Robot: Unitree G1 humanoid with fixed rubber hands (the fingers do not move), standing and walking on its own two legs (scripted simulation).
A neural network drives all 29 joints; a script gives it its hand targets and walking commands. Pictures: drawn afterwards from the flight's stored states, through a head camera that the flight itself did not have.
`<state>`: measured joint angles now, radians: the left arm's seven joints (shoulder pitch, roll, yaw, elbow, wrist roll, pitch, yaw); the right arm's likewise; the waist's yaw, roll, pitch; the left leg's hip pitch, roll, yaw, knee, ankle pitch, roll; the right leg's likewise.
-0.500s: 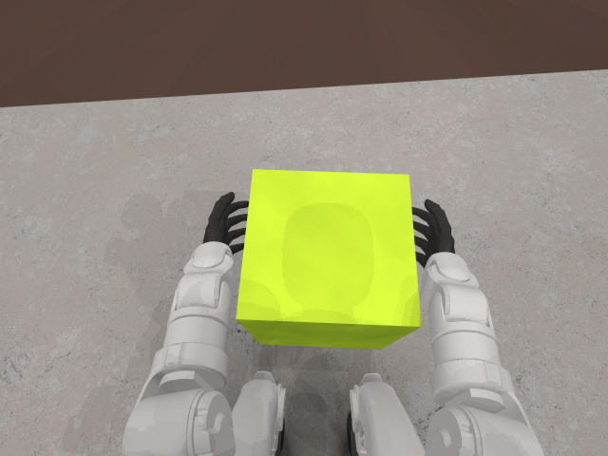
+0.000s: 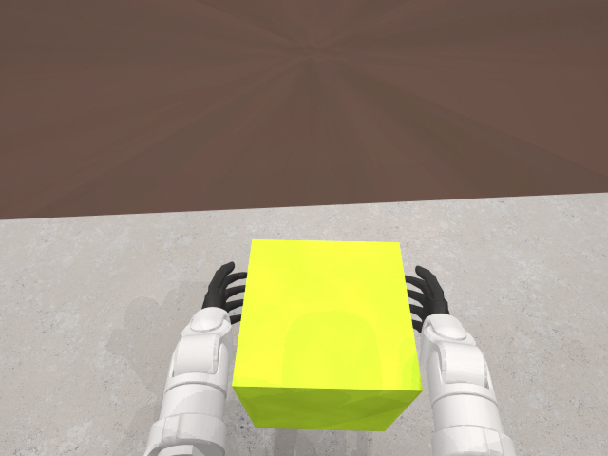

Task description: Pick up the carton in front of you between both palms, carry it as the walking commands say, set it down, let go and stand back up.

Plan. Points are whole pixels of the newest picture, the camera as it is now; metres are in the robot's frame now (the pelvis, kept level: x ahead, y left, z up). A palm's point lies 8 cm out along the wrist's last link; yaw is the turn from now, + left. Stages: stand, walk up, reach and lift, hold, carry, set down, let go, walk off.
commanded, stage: reach and lift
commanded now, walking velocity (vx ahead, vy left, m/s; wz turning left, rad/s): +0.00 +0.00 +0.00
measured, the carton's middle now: (322, 341) +0.30 +0.00 -0.06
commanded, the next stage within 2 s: hold in 1.04 s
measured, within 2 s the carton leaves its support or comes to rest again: neither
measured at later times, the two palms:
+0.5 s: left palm (211, 308) +0.29 +0.15 +0.04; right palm (439, 315) +0.29 -0.15 +0.04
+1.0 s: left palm (211, 302) +0.30 +0.15 +0.05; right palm (442, 308) +0.30 -0.15 +0.05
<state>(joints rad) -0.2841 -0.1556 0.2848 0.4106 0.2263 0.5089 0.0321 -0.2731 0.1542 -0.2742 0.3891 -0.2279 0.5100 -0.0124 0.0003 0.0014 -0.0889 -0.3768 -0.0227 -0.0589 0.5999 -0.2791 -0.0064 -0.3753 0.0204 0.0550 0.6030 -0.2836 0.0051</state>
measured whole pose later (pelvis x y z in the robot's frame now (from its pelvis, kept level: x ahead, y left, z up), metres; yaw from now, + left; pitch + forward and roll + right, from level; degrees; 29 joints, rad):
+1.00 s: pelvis +0.01 +0.00 +0.02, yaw +0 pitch -6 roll +0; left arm -0.26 -0.15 0.23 0.26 0.28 0.69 0.00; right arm -0.26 0.15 -0.22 0.26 -0.28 0.68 0.02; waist 0.00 0.00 0.03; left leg -0.07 -0.02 -0.06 0.37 -0.19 0.00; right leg -0.08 0.02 0.06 0.37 -0.20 0.00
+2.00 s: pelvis +0.00 +0.00 +0.02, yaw +0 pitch -8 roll +0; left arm -0.26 -0.15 0.21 0.20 0.27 0.76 0.00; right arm -0.26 0.15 -0.21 0.20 -0.27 0.76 0.02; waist 0.00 0.00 0.04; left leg -0.04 -0.02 -0.06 0.36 -0.19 0.00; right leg -0.04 0.01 0.07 0.36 -0.19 0.01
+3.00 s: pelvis +0.26 -0.01 +0.02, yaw -1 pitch +6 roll +0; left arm 0.02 -0.13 0.07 -0.50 0.01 1.20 0.14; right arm 0.04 0.13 -0.04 -0.52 -0.01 1.20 -0.16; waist -0.04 0.02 -0.17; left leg -0.08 0.03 0.18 0.28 -0.30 0.02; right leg -0.58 -0.09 -0.13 0.76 -0.24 0.01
